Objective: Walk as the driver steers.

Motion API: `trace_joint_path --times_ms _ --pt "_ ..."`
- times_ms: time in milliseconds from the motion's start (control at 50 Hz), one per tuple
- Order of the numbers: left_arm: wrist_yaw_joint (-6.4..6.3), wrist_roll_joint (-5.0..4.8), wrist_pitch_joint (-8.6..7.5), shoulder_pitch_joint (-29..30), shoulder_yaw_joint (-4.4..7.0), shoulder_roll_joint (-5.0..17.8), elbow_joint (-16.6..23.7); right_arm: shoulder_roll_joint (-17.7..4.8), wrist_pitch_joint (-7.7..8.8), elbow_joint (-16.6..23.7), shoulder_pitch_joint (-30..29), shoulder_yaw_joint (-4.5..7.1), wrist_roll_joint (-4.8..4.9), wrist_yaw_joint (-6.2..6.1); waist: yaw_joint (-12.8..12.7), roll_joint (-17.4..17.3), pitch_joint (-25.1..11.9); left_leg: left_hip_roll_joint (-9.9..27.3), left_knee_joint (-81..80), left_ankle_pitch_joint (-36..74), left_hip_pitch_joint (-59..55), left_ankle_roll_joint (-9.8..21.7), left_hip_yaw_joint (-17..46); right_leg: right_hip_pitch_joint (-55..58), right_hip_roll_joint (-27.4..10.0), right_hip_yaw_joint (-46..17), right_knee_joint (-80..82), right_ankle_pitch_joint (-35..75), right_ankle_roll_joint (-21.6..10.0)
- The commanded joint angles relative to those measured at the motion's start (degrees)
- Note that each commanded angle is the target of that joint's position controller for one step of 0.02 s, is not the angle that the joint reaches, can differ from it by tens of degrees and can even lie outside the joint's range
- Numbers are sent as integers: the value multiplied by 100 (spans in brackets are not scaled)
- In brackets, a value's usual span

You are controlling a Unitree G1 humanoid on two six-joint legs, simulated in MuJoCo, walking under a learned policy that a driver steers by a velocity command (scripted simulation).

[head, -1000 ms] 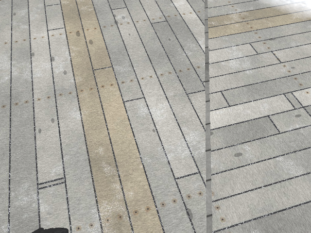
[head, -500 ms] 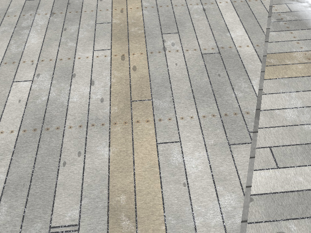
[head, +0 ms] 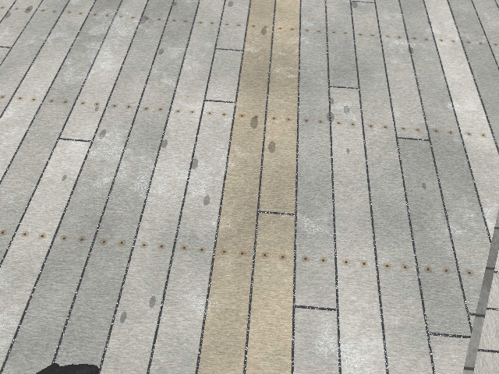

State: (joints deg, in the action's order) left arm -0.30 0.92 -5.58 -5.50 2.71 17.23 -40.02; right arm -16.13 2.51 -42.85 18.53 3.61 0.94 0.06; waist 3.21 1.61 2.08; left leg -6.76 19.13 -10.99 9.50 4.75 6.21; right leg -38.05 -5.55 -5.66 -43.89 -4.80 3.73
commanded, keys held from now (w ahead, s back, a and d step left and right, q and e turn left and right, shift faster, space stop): w+q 0.60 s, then q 0.12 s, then e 0.28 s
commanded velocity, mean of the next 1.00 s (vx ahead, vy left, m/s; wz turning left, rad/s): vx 0.40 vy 0.00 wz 0.45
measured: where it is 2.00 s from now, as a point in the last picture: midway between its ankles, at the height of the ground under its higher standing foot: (205, 349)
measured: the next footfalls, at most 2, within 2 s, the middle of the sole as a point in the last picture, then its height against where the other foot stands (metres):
right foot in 0.18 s outside the picture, level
left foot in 0.70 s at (168, 366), level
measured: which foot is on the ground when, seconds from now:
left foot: down 0.00-0.20, up 0.22-0.68, down 0.70-1.00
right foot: up 0.00-0.16, down 0.18-0.70, up 0.72-1.00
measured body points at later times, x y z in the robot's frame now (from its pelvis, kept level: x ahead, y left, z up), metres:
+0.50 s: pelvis +0.27 -0.04 +0.00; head +0.30 -0.03 +0.45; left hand +0.23 +0.25 -0.12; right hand +0.53 -0.24 -0.09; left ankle +0.36 +0.16 -0.68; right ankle +0.25 -0.15 -0.75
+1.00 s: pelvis +0.46 +0.09 -0.01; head +0.49 +0.11 +0.44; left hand +0.47 +0.39 -0.13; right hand +0.70 -0.08 -0.11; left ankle +0.45 +0.17 -0.75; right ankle +0.60 -0.03 -0.71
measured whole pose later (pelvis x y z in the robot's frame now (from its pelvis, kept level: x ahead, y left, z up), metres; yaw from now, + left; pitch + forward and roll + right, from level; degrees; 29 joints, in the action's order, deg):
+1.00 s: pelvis +0.46 +0.09 -0.01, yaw +25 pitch +1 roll +1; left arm -0.9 -0.5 -1.1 -8.7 2.1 16.9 -45.7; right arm -13.8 2.1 -41.8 8.9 2.2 -1.7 0.4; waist 0.4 2.6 3.3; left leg -4.6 21.4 -8.7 13.8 4.0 -2.4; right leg -30.8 -5.7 -2.7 -46.1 -13.6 4.0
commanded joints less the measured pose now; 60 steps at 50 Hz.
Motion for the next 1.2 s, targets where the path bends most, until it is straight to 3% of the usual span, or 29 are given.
trace_joint_path --times_ms 20,120,160,180,200,220,240,280,300,360,400,420,560,620,660,680,700,720,740,760,780,800,820,880,940,980,1060,1140,1200 --pt "52 -61 -98 560 40 261 457 -1039 43 336 40 284 42 -98 79 -545 -205 1110 -559 1006 617 773 877 947 463 327 1008 1044 64" --pt "150 -123 -197 697 167 586 536 -933 -50 251 282 280 67 -139 13 -730 -214 1412 146 740 -250 595 1667 1166 580 76 1681 375 -194" --pt "108 -122 -245 -82 283 762 360 -847 -69 324 77 261 38 -128 -454 -883 -480 1256 798 1075 -140 393 1740 2234 515 151 1975 233 -476" --pt "66 -14 -270 -787 367 1000 281 -545 -49 415 48 147 -16 -97 -789 -572 -1162 951 1985 891 298 203 1407 3550 -94 -323 1829 103 -800" --pt "33 63 -211 -1496 493 1463 176 -165 -2 503 770 27 40 -92 -705 764 -2089 135 3951 -891 2077 -238 600 5766 -1417 -2290 1848 -553 -1618" --pt "85 -92 -131 -1721 478 1296 15 -402 34 582 932 13 123 -93 -679 1719 -2220 280 5049 -2367 3305 -332 383 6076 -1993 -4057 2482 -2183 -1928" --pt "68 -121 -108 -1401 348 802 132 -934 11 520 468 155 148 -101 -804 873 -1373 622 5496 -1874 3630 -361 472 5346 -1739 -3467 2701 -2901 -1662" --pt "49 -48 -38 -836 221 498 154 -945 -58 684 -234 200 15 -92 -682 231 -329 965 5278 -1107 3440 -405 161 3876 -1253 -1941 2934 -1637 -1386" --pt "40 -14 -46 -696 189 416 105 -835 -80 722 -247 213 12 -63 -525 405 -163 1139 5049 -888 3207 -407 160 3446 -1090 -1501 3064 -1170 -1348" --pt "50 -39 -106 -625 224 483 -29 -481 -166 776 -205 159 74 -21 -385 567 -61 1301 4674 -564 2938 -461 -35 2970 -904 -606 3449 -462 -1404" --pt "53 -64 -142 -745 247 478 -136 -454 -177 840 -430 152 19 -9 -465 290 26 1314 4329 -237 3167 -522 -20 3115 -838 -86 3481 373 -1430" --pt "53 -46 -127 -710 291 661 -186 -374 -170 901 -482 126 34 5 -397 387 -40 1335 4004 35 3233 -552 -43 3212 -938 -10 3526 372 -1472" --pt "1 -145 24 -1069 359 935 -478 -246 -63 1205 -1632 36 42 250 -826 70 238 1194 2062 1255 2891 -381 -622 3740 -896 1149 3483 1016 -1221" --pt "-10 -234 139 -1063 413 1109 -550 -376 -83 1371 -1742 95 23 325 -679 181 264 975 1673 645 2643 -142 -882 4188 -1015 1413 2970 2467 -1077" --pt "-77 -301 231 -976 464 1268 -507 -683 -110 1255 -1048 266 -57 323 -228 381 -253 472 1524 257 1600 90 -1236 4260 -898 1606 1677 4622 -900" --pt "-101 -334 250 -872 436 1208 -457 -955 -119 1022 -138 428 -57 273 277 264 -726 252 1070 878 343 289 -1237 3829 -690 1746 531 4542 -698" --pt "-96 -190 209 -992 339 965 -357 -1346 -180 887 535 569 -46 138 556 -335 -1206 810 1006 2292 -1318 599 -341 2461 -387 1749 -1146 2448 -359" --pt "-21 34 100 -1514 87 264 -22 -1940 -160 1125 12 574 -131 54 -231 -2016 -1971 2684 894 3897 -3217 1966 2840 39 832 1365 -3600 -3101 52" --pt "74 -68 -24 -1386 154 889 -192 -1509 -128 1315 177 459 -149 93 302 -1112 -3208 2963 604 3861 -3154 2204 3358 184 655 -58 -4061 -3252 -28" --pt "95 -274 1 -896 178 962 -118 -1079 -92 1242 -155 301 -168 119 239 -654 -2435 2694 695 4134 -2606 1835 2219 -16 296 -27 -3893 -2917 -116" --pt "57 -238 31 -847 129 791 -157 -799 -54 1101 -384 219 -66 132 -6 -206 -1576 2347 616 4008 -1750 1451 1474 -138 43 152 -3210 -2569 -136" --pt "-6 -146 83 -791 133 748 -251 -563 -31 1047 -598 138 -25 105 -131 -119 -1278 2157 468 3735 -1168 1214 1168 38 -140 191 -2676 -2382 -125" --pt "-31 -119 173 -762 129 736 -271 -523 -19 1012 -760 86 -107 106 -265 -212 -997 2041 185 3990 -419 1160 942 564 -168 232 -2494 -2179 -115" --pt "-68 -124 339 -1267 78 490 -481 -556 98 766 -1069 92 -246 97 -601 -534 -931 1891 -46 4434 558 1185 215 1492 -113 277 -1408 -1735 79" --pt "-84 -116 409 -1050 24 345 -527 -629 94 575 -1250 104 -263 29 -539 -547 -1008 1778 -217 3864 553 952 -266 1829 -48 325 -384 -683 57" --pt "-69 -152 459 -706 71 495 -397 -758 53 445 -1196 141 -278 -22 -392 -618 -846 1875 -351 3274 414 935 -280 1703 9 352 -194 -512 32" --pt "-44 -168 591 -254 163 633 -119 -850 -129 228 -1061 191 -188 -107 -225 -619 -463 2216 -364 2053 -57 991 -57 1112 -4 347 -128 -1200 -79" --pt "71 -176 649 -190 187 516 24 -888 -295 172 -1058 229 -83 -178 -212 -674 -436 2385 96 2327 -582 880 -29 1100 158 608 370 -1625 -199" --pt "146 -164 595 -548 258 603 -32 -895 -363 74 -943 258 41 -243 -452 -538 -604 1988 1033 2389 -482 281 -510 2130 412 710 1986 27 -532"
